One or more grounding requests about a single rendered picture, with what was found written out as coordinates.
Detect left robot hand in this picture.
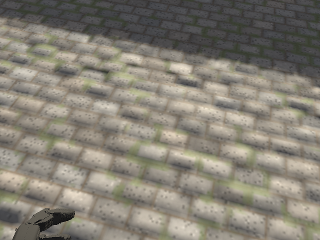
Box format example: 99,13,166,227
12,208,75,240

